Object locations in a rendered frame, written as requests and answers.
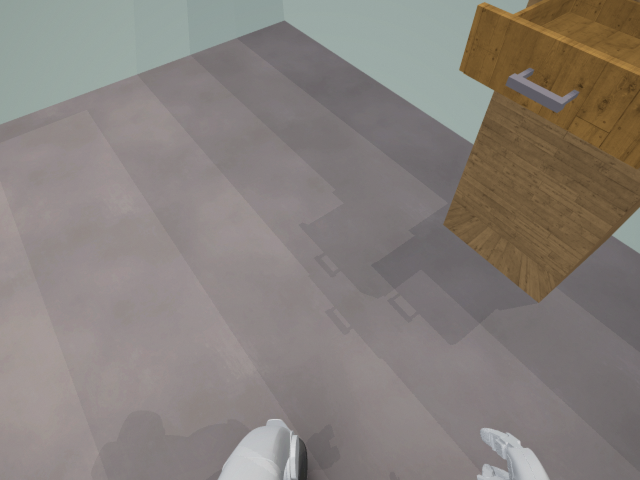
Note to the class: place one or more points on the cabinet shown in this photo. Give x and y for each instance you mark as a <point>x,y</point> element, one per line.
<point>535,200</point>

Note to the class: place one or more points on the handle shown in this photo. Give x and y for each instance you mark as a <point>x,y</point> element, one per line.
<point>550,100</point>

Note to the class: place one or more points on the drawer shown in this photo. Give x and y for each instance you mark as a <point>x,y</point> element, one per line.
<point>591,46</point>

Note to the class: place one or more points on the left robot thigh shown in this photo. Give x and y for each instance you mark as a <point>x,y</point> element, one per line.
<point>266,453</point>

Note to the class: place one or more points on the robot right hand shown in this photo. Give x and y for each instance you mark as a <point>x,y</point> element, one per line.
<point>522,462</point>

